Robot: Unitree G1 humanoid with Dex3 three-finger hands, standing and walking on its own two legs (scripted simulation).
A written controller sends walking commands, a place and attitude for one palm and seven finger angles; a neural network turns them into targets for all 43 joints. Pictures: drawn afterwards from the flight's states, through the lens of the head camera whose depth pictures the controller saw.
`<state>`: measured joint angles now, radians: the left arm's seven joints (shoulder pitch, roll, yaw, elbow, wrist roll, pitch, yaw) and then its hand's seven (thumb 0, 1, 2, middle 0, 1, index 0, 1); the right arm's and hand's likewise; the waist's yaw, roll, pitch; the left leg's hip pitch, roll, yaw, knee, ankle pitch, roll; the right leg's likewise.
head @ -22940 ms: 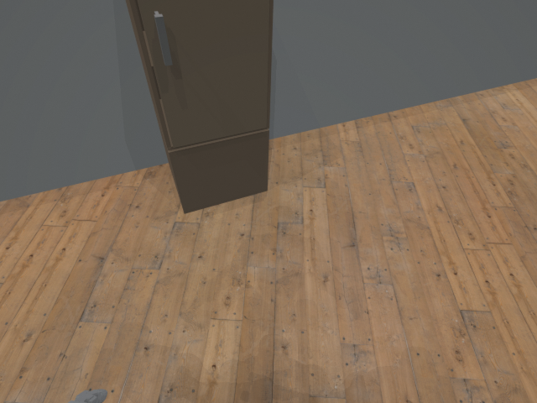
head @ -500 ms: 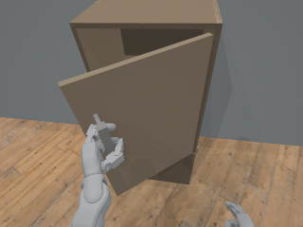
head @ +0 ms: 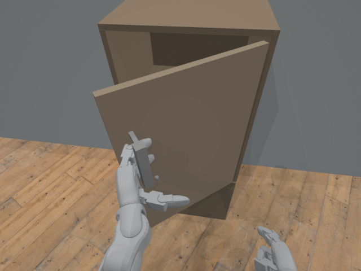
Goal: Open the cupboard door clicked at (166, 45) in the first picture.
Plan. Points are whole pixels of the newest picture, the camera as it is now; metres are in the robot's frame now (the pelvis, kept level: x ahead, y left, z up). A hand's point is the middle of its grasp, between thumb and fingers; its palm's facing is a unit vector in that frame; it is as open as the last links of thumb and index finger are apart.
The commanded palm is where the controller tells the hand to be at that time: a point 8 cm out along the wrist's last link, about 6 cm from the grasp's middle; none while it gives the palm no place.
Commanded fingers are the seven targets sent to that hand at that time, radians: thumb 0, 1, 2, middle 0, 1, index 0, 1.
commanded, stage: open thumb and fingers to let go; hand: left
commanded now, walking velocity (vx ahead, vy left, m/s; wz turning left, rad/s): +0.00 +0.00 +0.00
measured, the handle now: (140, 160) +0.33 +0.12 +0.09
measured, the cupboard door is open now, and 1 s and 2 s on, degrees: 39 41 41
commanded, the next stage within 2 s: slide the hand sideways off the handle in 0.10 s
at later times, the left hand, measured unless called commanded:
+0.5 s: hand (147, 192) +0.25 +0.09 +0.09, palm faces -0.20 -0.98 +0.01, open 16.0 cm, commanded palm +0.23 +0.14 +0.09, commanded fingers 0.00 -0.50 0.30 -0.15 -0.30 -0.15 -0.30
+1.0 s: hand (128, 210) +0.22 +0.12 +0.09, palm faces -0.08 -1.00 -0.05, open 16.0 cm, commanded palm +0.19 +0.19 +0.09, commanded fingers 0.00 -0.50 0.30 -0.15 -0.30 -0.15 -0.30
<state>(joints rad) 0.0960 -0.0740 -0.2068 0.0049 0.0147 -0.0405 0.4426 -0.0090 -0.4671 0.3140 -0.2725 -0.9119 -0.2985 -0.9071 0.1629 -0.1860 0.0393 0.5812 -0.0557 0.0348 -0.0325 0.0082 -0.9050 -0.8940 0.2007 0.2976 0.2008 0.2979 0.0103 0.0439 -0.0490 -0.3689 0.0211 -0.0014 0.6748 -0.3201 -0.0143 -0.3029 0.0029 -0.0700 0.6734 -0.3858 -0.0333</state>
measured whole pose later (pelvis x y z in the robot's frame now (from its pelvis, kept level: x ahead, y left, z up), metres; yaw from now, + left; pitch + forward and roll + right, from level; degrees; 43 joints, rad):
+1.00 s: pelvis +0.00 -0.01 +0.00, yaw -1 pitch +1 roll +0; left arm 0.41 0.18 -0.02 -0.23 -0.18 -0.12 -0.13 -0.01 -0.50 0.30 -0.22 -0.33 -0.21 -0.33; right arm 0.23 -0.23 0.05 0.52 0.00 -0.10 -0.04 0.01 -0.90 -0.89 0.20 0.30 0.20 0.30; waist 0.01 0.05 -0.05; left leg -0.38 0.04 0.00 0.70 -0.34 -0.02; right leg -0.32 0.02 -0.06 0.70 -0.40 -0.04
